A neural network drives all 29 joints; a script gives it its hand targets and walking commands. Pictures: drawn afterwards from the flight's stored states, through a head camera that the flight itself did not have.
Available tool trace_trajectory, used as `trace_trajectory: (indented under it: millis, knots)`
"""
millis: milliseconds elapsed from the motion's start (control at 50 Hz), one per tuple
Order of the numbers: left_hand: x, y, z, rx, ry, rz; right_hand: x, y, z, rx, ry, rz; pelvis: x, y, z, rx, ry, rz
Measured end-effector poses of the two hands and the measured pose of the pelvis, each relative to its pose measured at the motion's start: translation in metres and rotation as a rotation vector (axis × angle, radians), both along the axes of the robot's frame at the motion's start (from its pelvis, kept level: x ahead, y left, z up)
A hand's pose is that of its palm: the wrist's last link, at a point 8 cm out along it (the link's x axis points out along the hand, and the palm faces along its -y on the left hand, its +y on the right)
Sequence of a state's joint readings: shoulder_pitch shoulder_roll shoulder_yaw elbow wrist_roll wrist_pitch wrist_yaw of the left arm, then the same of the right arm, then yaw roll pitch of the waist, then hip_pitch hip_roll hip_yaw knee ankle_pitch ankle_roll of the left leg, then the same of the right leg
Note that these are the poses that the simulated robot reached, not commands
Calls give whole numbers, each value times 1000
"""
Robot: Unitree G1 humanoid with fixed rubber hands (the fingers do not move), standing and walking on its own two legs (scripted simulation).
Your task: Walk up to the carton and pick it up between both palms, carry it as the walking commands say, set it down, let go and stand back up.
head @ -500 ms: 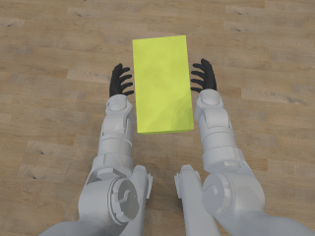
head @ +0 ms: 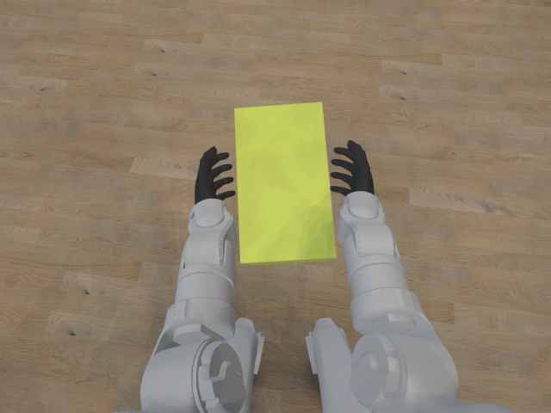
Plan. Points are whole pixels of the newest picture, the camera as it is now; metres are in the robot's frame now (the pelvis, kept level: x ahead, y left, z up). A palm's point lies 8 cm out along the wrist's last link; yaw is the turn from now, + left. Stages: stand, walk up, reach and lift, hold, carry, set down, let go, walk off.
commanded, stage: reach and lift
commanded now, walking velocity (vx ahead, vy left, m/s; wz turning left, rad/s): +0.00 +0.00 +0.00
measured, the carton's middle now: (283, 191) +0.46 +0.01 -0.12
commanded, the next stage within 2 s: none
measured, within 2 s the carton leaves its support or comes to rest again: neither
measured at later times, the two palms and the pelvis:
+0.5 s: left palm (194, 191) +0.39 +0.12 +0.03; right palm (371, 188) +0.40 -0.10 +0.03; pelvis +0.02 +0.00 +0.06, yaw +0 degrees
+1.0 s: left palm (170, 176) +0.38 +0.13 +0.11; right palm (392, 174) +0.38 -0.10 +0.10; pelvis +0.04 +0.00 +0.11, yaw +0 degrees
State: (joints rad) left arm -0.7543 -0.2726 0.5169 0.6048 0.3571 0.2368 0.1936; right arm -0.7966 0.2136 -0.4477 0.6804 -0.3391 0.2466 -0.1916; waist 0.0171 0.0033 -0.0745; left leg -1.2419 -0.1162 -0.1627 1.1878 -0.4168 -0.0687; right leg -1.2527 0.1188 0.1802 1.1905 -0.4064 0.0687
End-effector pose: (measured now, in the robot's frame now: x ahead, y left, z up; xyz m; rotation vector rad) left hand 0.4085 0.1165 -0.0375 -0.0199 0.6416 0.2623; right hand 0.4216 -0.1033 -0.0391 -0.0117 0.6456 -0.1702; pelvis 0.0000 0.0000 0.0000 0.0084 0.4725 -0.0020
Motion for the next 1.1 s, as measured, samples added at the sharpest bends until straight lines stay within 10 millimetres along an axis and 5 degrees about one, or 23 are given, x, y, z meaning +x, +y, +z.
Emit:
trace_trajectory:
  millis: [660,1100]
  knots:
    - [-19,7,95,22,4,-53,-29,2,92,18,5,19,25,1,82,-7,-191,-4]
    - [-32,9,162,38,12,-88,-39,1,160,-12,17,88,40,-3,113,-7,-402,8]
